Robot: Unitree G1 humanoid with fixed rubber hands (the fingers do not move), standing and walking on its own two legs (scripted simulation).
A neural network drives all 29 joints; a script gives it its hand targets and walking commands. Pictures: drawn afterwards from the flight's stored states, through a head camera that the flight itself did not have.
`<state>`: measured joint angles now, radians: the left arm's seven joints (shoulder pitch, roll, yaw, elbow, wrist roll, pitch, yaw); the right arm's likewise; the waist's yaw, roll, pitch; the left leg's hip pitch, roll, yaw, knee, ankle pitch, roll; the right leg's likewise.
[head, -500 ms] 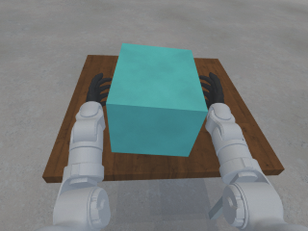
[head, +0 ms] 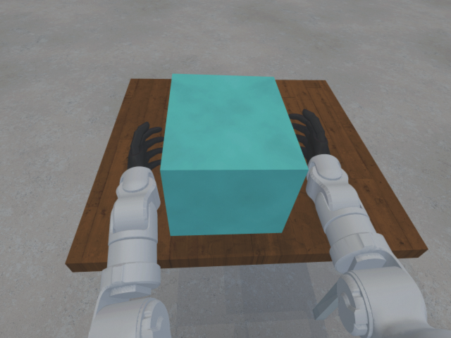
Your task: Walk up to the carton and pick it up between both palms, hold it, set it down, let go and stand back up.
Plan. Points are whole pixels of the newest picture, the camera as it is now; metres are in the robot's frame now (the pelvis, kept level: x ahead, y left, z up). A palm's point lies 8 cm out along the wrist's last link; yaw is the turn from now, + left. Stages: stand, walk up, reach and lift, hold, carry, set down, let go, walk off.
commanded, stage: set down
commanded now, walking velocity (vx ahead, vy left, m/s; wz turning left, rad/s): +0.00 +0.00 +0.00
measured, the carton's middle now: (225, 151) +0.46 +0.02 +0.09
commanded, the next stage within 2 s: none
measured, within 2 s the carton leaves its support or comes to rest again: rests again in 1.90 s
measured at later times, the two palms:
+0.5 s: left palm (145, 173) +0.38 +0.17 +0.11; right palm (309, 158) +0.42 -0.14 +0.11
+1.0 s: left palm (148, 177) +0.39 +0.17 +0.08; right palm (300, 156) +0.46 -0.13 +0.08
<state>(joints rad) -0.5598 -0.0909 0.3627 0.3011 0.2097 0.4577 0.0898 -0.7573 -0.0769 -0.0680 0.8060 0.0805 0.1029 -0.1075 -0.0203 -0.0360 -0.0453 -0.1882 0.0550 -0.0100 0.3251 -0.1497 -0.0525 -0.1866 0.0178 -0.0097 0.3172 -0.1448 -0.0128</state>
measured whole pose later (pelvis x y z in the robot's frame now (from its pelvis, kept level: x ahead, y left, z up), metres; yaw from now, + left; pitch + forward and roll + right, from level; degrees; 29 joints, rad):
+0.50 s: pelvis +0.01 +0.00 +0.00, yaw +0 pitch +2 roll +0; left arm -0.56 -0.13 0.36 0.38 0.21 0.41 0.13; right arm -0.76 -0.11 -0.07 0.93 0.08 0.01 -0.07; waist 0.03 -0.02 -0.04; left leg -0.19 0.05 -0.01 0.30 -0.15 -0.05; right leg -0.20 0.02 -0.01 0.32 -0.16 -0.01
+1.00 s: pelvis +0.03 -0.01 +0.00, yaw +0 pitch +6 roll +0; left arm -0.56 -0.16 0.36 0.46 0.21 0.30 0.17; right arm -0.81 -0.15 -0.07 1.03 0.08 -0.05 -0.03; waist 0.08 0.02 -0.04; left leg -0.23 0.05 -0.01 0.29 -0.16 -0.05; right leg -0.25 0.02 -0.01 0.32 -0.17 -0.02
